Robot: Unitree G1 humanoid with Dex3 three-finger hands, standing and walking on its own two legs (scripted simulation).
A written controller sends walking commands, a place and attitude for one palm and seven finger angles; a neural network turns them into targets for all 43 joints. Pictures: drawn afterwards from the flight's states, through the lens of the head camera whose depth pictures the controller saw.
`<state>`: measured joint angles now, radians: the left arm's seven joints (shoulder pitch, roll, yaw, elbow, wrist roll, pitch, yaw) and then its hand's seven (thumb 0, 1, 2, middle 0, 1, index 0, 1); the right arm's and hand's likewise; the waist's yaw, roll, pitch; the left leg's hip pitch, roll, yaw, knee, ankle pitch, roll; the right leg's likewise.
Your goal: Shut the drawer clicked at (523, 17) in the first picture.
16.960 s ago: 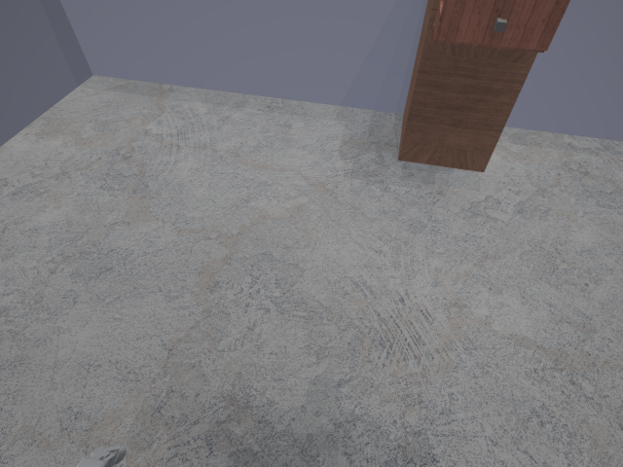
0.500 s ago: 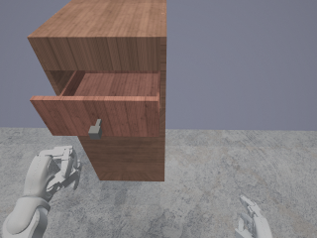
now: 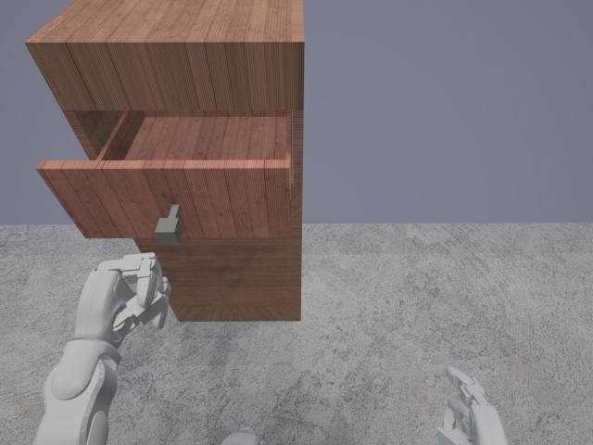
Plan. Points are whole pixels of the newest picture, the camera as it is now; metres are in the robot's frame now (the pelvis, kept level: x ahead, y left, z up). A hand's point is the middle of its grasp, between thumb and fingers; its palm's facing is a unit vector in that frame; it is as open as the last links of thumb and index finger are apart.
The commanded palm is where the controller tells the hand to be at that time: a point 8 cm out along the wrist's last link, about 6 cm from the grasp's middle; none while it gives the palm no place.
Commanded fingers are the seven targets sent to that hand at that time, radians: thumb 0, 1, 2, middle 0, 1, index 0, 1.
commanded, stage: bring the fist close to the handle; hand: left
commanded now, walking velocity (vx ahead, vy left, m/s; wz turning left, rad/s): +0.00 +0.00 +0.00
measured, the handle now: (171, 223) +0.44 +0.24 +0.03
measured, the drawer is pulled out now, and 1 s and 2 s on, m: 0.16 0.16 0.09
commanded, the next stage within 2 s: push the drawer shut in 0.98 s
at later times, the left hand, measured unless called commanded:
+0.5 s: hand (183, 286) +0.32 +0.18 +0.04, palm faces +0.03 -1.00 -0.03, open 3.3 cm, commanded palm +0.30 +0.24 +0.03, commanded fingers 0.00 0.90 0.90 -1.40 -1.60 -1.40 -1.60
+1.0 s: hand (181, 276) +0.34 +0.20 +0.03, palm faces +0.04 -1.00 -0.02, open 3.3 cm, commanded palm +0.31 +0.25 +0.03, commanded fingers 0.00 0.90 0.90 -1.40 -1.60 -1.40 -1.60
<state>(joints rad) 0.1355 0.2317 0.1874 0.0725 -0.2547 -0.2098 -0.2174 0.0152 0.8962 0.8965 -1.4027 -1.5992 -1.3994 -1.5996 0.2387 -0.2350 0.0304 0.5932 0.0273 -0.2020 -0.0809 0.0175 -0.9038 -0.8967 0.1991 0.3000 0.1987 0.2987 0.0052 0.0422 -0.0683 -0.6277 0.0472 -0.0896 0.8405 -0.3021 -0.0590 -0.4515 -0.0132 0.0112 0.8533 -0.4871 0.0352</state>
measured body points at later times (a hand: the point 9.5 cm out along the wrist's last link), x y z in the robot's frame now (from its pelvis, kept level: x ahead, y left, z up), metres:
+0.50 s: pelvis +0.00 +0.00 -0.03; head +0.04 +0.00 +0.42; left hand +0.31 +0.24 +0.04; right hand +0.14 -0.24 -0.12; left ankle +0.08 +0.16 -0.70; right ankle -0.03 -0.14 -0.70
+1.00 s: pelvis +0.00 +0.00 -0.04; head +0.05 +0.00 +0.41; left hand +0.33 +0.25 +0.03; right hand +0.12 -0.25 -0.14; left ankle +0.08 +0.16 -0.70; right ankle -0.03 -0.14 -0.70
